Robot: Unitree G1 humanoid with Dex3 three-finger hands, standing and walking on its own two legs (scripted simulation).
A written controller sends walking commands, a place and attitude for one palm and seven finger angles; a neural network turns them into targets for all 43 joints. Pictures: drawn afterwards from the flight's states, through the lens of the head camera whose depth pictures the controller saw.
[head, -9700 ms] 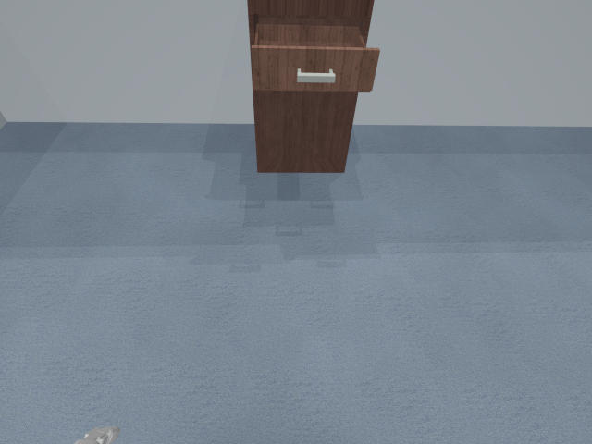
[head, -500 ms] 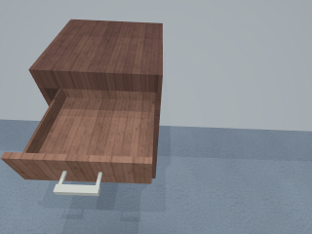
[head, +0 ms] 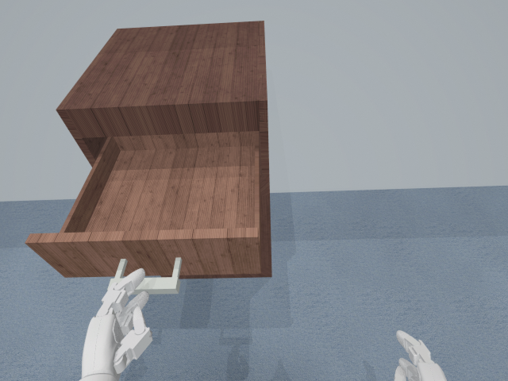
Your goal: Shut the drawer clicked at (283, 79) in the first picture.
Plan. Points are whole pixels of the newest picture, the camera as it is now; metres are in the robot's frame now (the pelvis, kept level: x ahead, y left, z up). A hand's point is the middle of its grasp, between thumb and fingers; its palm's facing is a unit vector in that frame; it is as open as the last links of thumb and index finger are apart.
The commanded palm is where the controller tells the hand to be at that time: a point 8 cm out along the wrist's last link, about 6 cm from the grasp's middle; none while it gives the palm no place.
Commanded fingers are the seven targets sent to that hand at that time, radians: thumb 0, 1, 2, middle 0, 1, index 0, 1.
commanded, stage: raise the hand and make a fist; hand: left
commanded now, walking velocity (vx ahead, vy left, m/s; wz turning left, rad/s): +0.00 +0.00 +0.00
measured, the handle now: (147, 274) +0.32 +0.21 -0.05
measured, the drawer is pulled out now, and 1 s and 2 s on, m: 0.29 0.29 0.29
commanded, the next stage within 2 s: bring the fist close to the handle in 1.64 s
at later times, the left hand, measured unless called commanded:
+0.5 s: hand (154, 372) +0.15 +0.15 +0.00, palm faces -0.03 -1.00 +0.00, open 4.2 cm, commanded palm +0.12 +0.22 +0.00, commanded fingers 0.00 0.90 0.90 -0.98 -1.14 -0.98 -1.14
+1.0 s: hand (132, 373) +0.15 +0.16 +0.03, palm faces +0.05 -1.00 -0.03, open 3.1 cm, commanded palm +0.10 +0.22 +0.04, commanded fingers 0.00 0.90 0.90 -1.40 -1.60 -1.40 -1.60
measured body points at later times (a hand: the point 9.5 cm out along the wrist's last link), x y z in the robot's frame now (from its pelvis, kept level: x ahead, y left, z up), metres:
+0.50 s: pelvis -0.03 +0.01 -0.05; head +0.00 +0.00 +0.40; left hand +0.15 +0.20 +0.00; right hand +0.14 -0.20 -0.13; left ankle +0.02 +0.12 -0.71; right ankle -0.02 -0.08 -0.71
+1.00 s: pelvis -0.02 +0.02 -0.04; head +0.01 +0.02 +0.41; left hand +0.14 +0.22 +0.04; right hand +0.19 -0.19 -0.09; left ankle +0.02 +0.12 -0.71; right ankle -0.02 -0.08 -0.71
